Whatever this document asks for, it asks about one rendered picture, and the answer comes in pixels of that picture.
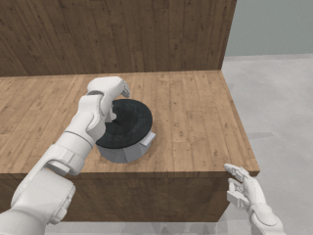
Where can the robot right hand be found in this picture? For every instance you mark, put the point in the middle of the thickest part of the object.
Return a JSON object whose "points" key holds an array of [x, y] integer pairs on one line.
{"points": [[246, 194]]}

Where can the knob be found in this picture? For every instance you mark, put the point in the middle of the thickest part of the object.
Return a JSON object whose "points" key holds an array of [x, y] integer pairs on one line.
{"points": [[121, 115]]}

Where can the robot left forearm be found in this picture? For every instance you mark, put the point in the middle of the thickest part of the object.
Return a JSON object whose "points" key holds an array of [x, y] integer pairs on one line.
{"points": [[68, 154]]}

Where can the robot right forearm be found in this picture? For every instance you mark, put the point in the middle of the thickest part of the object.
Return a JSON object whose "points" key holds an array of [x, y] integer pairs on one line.
{"points": [[263, 221]]}

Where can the table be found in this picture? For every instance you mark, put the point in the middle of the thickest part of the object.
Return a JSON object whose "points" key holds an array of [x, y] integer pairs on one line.
{"points": [[170, 53]]}

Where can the lid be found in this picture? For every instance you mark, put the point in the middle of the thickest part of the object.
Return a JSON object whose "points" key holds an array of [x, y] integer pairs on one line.
{"points": [[132, 130]]}

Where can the pot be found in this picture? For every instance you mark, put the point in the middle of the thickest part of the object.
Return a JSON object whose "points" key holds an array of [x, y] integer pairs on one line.
{"points": [[128, 154]]}

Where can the robot left upper arm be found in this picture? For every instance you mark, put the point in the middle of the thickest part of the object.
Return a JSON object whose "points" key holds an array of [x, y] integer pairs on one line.
{"points": [[45, 200]]}

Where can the robot left hand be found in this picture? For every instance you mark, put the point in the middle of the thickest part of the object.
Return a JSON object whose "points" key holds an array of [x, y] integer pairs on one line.
{"points": [[115, 86]]}

